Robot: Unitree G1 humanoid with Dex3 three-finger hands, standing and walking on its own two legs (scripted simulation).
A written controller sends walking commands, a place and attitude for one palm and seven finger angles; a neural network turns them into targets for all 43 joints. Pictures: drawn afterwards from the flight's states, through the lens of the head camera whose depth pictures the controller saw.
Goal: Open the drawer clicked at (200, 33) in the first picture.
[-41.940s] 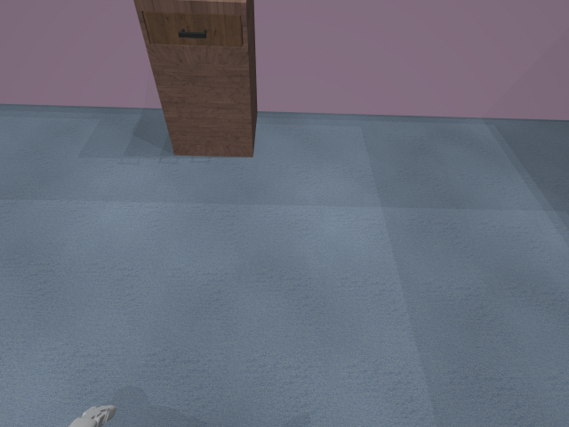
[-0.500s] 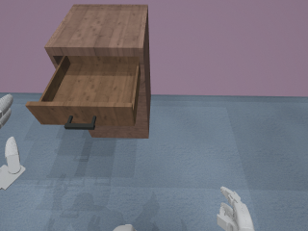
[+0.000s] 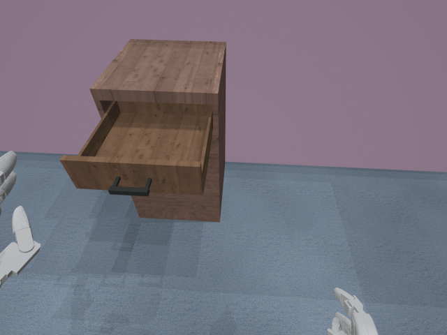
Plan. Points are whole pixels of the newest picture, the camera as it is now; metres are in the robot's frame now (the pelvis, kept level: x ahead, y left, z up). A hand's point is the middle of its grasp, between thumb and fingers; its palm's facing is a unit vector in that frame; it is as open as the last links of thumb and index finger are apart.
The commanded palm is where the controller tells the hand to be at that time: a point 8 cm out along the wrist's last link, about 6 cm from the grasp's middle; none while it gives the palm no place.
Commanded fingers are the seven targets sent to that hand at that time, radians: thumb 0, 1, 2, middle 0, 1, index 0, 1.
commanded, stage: let the arm hang, fingers relaxed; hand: left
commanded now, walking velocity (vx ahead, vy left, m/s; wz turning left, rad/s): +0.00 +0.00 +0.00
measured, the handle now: (131, 186) +0.52 +0.29 -0.10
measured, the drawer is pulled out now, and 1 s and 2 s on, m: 0.30 0.30 0.30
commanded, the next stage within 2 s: look to check the result in 1.14 s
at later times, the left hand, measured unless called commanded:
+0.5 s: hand out of the picture +0.03 +0.20 -0.17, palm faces +0.07 -0.98 -0.20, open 7.1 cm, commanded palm none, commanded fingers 0.00 0.90 0.90 -0.20 -0.30 -0.20 -0.30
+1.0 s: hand out of the picture +0.02 +0.19 -0.17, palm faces +0.05 -0.98 -0.19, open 7.3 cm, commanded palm none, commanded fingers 0.00 0.90 0.90 -0.20 -0.30 -0.20 -0.30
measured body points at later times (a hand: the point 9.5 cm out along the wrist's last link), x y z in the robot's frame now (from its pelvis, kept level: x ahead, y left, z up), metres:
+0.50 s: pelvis +0.01 +0.00 +0.00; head +0.05 +0.03 +0.45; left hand +0.03 +0.25 -0.16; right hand +0.03 -0.24 -0.14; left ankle -0.01 +0.12 -0.73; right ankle +0.03 -0.08 -0.73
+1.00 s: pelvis +0.01 +0.02 +0.01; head +0.02 +0.02 +0.46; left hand +0.02 +0.24 -0.15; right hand -0.01 -0.19 -0.15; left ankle -0.01 +0.12 -0.73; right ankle +0.03 -0.08 -0.73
